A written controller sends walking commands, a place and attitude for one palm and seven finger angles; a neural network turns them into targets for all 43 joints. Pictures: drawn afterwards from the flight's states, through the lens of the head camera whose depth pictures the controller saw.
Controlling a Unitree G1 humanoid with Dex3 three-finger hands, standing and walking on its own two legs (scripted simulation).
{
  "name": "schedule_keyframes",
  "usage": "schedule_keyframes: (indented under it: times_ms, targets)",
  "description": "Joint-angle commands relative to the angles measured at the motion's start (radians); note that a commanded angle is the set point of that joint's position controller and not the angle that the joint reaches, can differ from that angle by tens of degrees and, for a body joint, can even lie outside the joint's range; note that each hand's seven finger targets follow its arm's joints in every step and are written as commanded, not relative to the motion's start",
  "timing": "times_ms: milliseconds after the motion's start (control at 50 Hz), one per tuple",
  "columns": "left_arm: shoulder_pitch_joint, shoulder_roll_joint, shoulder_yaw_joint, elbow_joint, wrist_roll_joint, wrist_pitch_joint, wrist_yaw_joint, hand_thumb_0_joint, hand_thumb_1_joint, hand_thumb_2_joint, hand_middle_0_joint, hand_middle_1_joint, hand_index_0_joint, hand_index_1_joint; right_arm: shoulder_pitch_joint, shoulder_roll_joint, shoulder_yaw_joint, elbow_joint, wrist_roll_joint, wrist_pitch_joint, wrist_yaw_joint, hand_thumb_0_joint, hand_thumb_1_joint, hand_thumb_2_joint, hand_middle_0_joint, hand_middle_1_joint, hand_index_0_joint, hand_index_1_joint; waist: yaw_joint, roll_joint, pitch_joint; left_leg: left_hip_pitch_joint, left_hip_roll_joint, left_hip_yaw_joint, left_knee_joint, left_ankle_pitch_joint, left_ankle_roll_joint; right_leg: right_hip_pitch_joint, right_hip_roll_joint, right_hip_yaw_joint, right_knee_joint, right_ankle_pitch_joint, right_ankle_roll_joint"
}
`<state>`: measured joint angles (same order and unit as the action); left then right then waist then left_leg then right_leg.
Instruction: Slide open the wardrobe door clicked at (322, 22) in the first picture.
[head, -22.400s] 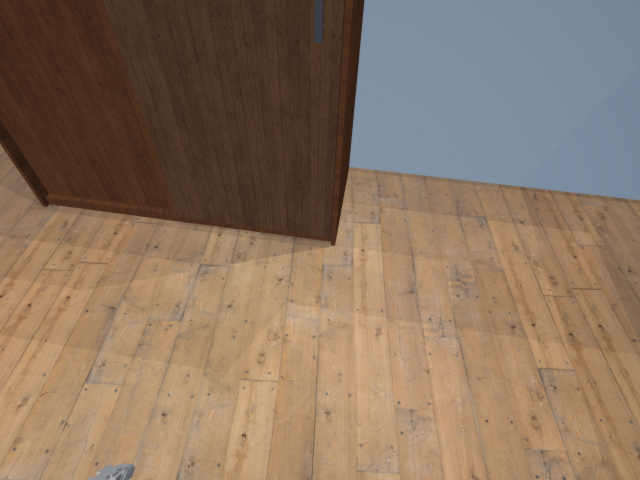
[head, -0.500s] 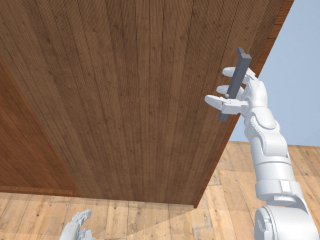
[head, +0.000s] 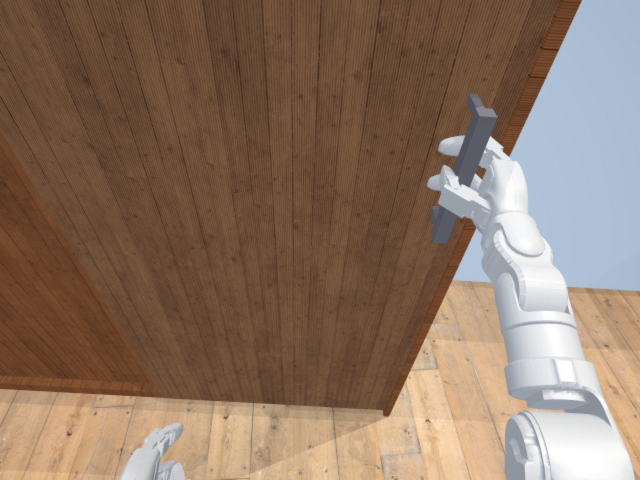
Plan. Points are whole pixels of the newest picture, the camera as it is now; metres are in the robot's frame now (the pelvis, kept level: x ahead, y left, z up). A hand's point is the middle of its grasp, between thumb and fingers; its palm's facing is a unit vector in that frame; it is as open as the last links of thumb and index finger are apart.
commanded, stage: grip the handle and tug to test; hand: right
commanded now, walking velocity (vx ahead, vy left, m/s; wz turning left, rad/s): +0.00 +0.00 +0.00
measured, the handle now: (455, 174) +0.47 -0.14 +0.18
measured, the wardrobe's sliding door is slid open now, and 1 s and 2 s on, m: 0.00 0.00 0.00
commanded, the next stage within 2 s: tug the door sideways, standing still in 0.54 s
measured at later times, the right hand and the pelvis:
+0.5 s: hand (447, 192) +0.41 -0.12 +0.19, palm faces +0.00 +1.00 +0.02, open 5.5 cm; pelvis +0.01 +0.00 +0.00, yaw +1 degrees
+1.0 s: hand (446, 191) +0.41 -0.12 +0.19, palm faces +0.04 +1.00 -0.01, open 5.5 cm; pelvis +0.02 +0.00 +0.00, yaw -2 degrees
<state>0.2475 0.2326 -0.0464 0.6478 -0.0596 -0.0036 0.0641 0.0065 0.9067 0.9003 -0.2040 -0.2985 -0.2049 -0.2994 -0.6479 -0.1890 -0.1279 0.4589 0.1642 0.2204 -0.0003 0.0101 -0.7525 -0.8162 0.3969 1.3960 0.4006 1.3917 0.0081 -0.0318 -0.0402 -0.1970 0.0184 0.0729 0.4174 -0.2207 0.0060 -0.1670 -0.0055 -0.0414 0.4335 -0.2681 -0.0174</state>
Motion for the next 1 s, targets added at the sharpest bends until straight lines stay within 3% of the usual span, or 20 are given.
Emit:
schedule_keyframes:
  times_ms: [0, 100, 140, 160, 180, 200, 220, 240, 260, 280, 360, 380, 460, 480, 540, 620, 640, 720, 800, 980]
  targets:
    - [-0.086, 0.12, 0.046, -0.146, -0.001, -0.048, 0.011, 0.0, 0.9, 0.9, -0.2, -0.3, -0.2, -0.3, -0.521, -0.087, 0.016, -0.243, 0.012, -0.078, 0.029, 0.0, -0.9, -0.9, 0.45, 1.4, 0.45, 1.4, 0.021, 0.058, -0.264, 0.069, -0.03, -0.02, -0.023, 0.289, 0.028, 0.103, -0.002, 0.043, -0.029, 0.317, -0.012]
    - [-0.084, 0.118, 0.044, -0.142, -0.001, -0.048, 0.016, 0.0, 0.9, 0.9, -0.2, -0.3, -0.2, -0.3, -0.534, -0.1, 0.004, -0.215, 0.011, -0.073, 0.027, 0.0, -0.9, -0.9, 0.45, 1.4, 0.45, 1.4, 0.02, 0.04, -0.269, 0.07, -0.027, -0.024, -0.027, 0.275, 0.028, 0.096, 0.003, 0.042, -0.029, 0.299, -0.014]
    - [-0.087, 0.114, 0.044, -0.144, -0.001, -0.049, 0.013, 0.0, 0.9, 0.9, -0.2, -0.3, -0.2, -0.3, -0.49, -0.085, 0.006, -0.219, 0.011, -0.074, 0.03, 0.0, -0.9, -0.9, 0.45, 1.4, 0.45, 1.4, 0.013, 0.052, -0.277, 0.081, -0.028, -0.02, -0.02, 0.306, 0.03, 0.101, 0.002, 0.041, -0.026, 0.33, -0.012]
    - [-0.091, 0.112, 0.044, -0.151, -0.001, -0.052, 0.009, 0.0, 0.9, 0.9, -0.2, -0.3, -0.2, -0.3, -0.487, -0.075, 0.013, -0.255, 0.015, -0.078, 0.032, 0.0, -0.9, -0.9, 0.45, 1.4, 0.45, 1.4, 0.009, 0.027, -0.296, 0.087, -0.027, -0.022, -0.017, 0.324, 0.03, 0.114, 0.003, 0.036, -0.023, 0.346, -0.01]
    - [-0.092, 0.116, 0.047, -0.155, 0.0, -0.051, 0.007, 0.0, 0.9, 0.9, -0.2, -0.3, -0.2, -0.3, -0.453, -0.097, -0.006, -0.261, 0.014, -0.083, 0.032, 0.0, -0.9, -0.9, 0.45, 1.4, 0.45, 1.4, -0.002, 0.042, -0.311, 0.107, -0.028, -0.019, -0.012, 0.339, 0.032, 0.116, 0.0, 0.039, -0.021, 0.371, -0.009]
    - [-0.097, 0.114, 0.045, -0.16, -0.001, -0.05, 0.004, 0.0, 0.9, 0.9, -0.2, -0.3, -0.2, -0.3, -0.422, -0.08, 0.004, -0.271, 0.018, -0.081, 0.036, 0.0, -0.9, -0.9, 0.45, 1.4, 0.45, 1.4, -0.003, 0.04, -0.309, 0.112, -0.027, -0.02, -0.009, 0.357, 0.031, 0.112, 0.001, 0.036, -0.02, 0.382, -0.01]
    - [-0.097, 0.115, 0.046, -0.16, -0.002, -0.047, 0.003, 0.0, 0.9, 0.9, -0.2, -0.3, -0.2, -0.3, -0.405, -0.103, -0.017, -0.269, 0.018, -0.079, 0.037, 0.0, -0.9, -0.9, 0.45, 1.4, 0.45, 1.4, -0.007, 0.063, -0.299, 0.119, -0.027, -0.019, -0.012, 0.36, 0.03, 0.101, 0.0, 0.033, -0.023, 0.375, -0.01]
    - [-0.105, 0.113, 0.043, -0.165, -0.003, -0.046, 0.001, 0.0, 0.9, 0.9, -0.2, -0.3, -0.2, -0.3, -0.408, -0.066, 0.018, -0.285, 0.02, -0.075, 0.043, 0.0, -0.9, -0.9, 0.45, 1.4, 0.45, 1.4, -0.001, 0.051, -0.283, 0.11, -0.027, -0.018, -0.012, 0.357, 0.029, 0.101, 0.0, 0.03, -0.025, 0.366, -0.01]
    - [-0.106, 0.113, 0.045, -0.168, -0.004, -0.047, 0.001, 0.0, 0.9, 0.9, -0.2, -0.3, -0.2, -0.3, -0.408, -0.068, 0.016, -0.297, 0.02, -0.071, 0.043, 0.0, -0.9, -0.9, 0.45, 1.4, 0.45, 1.4, 0.0, 0.049, -0.283, 0.105, -0.029, -0.019, -0.013, 0.351, 0.029, 0.105, -0.001, 0.032, -0.024, 0.362, -0.01]
    - [-0.107, 0.118, 0.047, -0.171, -0.003, -0.044, 0.002, 0.0, 0.9, 0.9, -0.2, -0.3, -0.2, -0.3, -0.372, -0.083, -0.001, -0.29, 0.023, -0.069, 0.042, 0.0, -0.9, -0.9, 0.45, 1.4, 0.45, 1.4, -0.007, 0.08, -0.281, 0.115, -0.03, -0.015, -0.015, 0.344, 0.028, 0.101, -0.003, 0.034, -0.027, 0.36, -0.011]
    - [-0.12, 0.113, 0.047, -0.187, -0.003, -0.042, -0.003, 0.0, 0.9, 0.9, -0.2, -0.3, -0.2, -0.3, -0.333, -0.08, -0.001, -0.383, 0.02, -0.051, 0.045, 0.0, -0.9, -0.9, 0.45, 1.4, 0.45, 1.4, -0.015, 0.036, -0.306, 0.135, -0.028, -0.018, -0.006, 0.392, 0.03, 0.116, -0.003, 0.027, -0.025, 0.405, -0.009]
    - [-0.125, 0.116, 0.049, -0.195, -0.001, -0.041, -0.005, 0.0, 0.9, 0.9, -0.2, -0.3, -0.2, -0.3, -0.282, -0.093, -0.019, -0.392, 0.022, -0.049, 0.044, 0.0, -0.9, -0.9, 0.45, 1.4, 0.45, 1.4, -0.028, 0.051, -0.315, 0.151, -0.029, -0.018, -0.003, 0.41, 0.03, 0.119, -0.002, 0.026, -0.02, 0.428, -0.01]
    - [-0.134, 0.115, 0.048, -0.202, -0.002, -0.028, -0.009, 0.0, 0.9, 0.9, -0.2, -0.3, -0.2, -0.3, -0.218, -0.109, -0.033, -0.458, 0.021, -0.016, 0.048, 0.0, -0.9, -0.9, 0.45, 1.4, 0.45, 1.4, -0.028, 0.05, -0.299, 0.167, -0.027, -0.018, 0.001, 0.458, 0.028, 0.106, -0.004, 0.015, -0.02, 0.451, -0.009]
    - [-0.138, 0.117, 0.049, -0.213, 0.001, -0.024, -0.011, 0.0, 0.9, 0.9, -0.2, -0.3, -0.2, -0.3, -0.165, -0.118, -0.047, -0.474, 0.024, -0.01, 0.046, 0.0, -0.9, -0.9, 0.45, 1.4, 0.45, 1.4, -0.044, 0.051, -0.312, 0.188, -0.026, -0.017, 0.005, 0.47, 0.029, 0.107, -0.003, 0.016, -0.02, 0.475, -0.009]
    - [-0.145, 0.112, 0.047, -0.219, -0.001, -0.015, -0.015, 0.0, 0.9, 0.9, -0.2, -0.3, -0.2, -0.3, -0.144, -0.095, -0.02, -0.54, 0.021, 0.02, 0.05, 0.0, -0.9, -0.9, 0.45, 1.4, 0.45, 1.4, -0.034, 0.036, -0.309, 0.186, -0.024, -0.017, 0.013, 0.521, 0.025, 0.116, -0.005, 0.011, -0.013, 0.522, -0.008]
    - [-0.152, 0.11, 0.048, -0.231, 0.004, -0.006, -0.019, 0.0, 0.9, 0.9, -0.2, -0.3, -0.2, -0.3, -0.043, -0.117, -0.055, -0.603, 0.026, 0.053, 0.045, 0.0, -0.9, -0.9, 0.45, 1.4, 0.45, 1.4, -0.051, 0.053, -0.336, 0.216, -0.023, -0.017, 0.026, 0.591, 0.024, 0.126, -0.008, 0.01, -0.001, 0.601, -0.008]
    - [-0.15, 0.114, 0.048, -0.219, 0.003, 0.0, -0.016, 0.0, 0.9, 0.9, -0.2, -0.3, -0.2, -0.3, -0.083, -0.142, -0.067, -0.59, 0.024, 0.061, 0.044, 0.0, -0.9, -0.9, 0.45, 1.4, 0.45, 1.4, -0.041, 0.059, -0.319, 0.207, -0.024, -0.017, 0.021, 0.599, 0.023, 0.122, -0.006, 0.005, -0.001, 0.592, -0.009]
    - [-0.137, 0.111, 0.048, -0.185, 0.002, 0.003, 0.001, 0.0, 0.9, 0.9, -0.2, -0.3, -0.2, -0.3, -0.303, -0.06, 0.026, -0.512, 0.015, 0.091, 0.025, 0.0, -0.9, -0.9, 0.45, 1.4, 0.45, 1.4, 0.015, 0.037, -0.266, 0.113, -0.029, -0.015, 0.006, 0.522, 0.02, 0.14, -0.004, 0.015, 0.013, 0.536, -0.011]
    - [-0.126, 0.104, 0.049, -0.17, 0.01, -0.003, 0.001, 0.0, 0.9, 0.9, -0.2, -0.3, -0.2, -0.3, -0.359, 0.002, 0.086, -0.506, 0.0, 0.085, 0.002, 0.0, -0.9, -0.9, 0.45, 1.4, 0.45, 1.4, 0.022, 0.016, -0.316, 0.094, -0.026, -0.01, 0.024, 0.524, 0.024, 0.18, -0.006, 0.033, 0.034, 0.599, -0.007]
    - [-0.125, 0.098, 0.044, -0.15, 0.017, -0.005, -0.001, 0.0, 0.9, 0.9, -0.2, -0.3, -0.2, -0.3, -0.473, 0.121, 0.205, -0.417, -0.005, 0.032, 0.0, 0.0, -0.9, -0.9, 0.45, 1.4, 0.45, 1.4, 0.046, 0.038, -0.3, 0.036, -0.028, 0.001, 0.027, 0.409, 0.029, 0.194, -0.013, 0.068, 0.032, 0.522, 0.0]
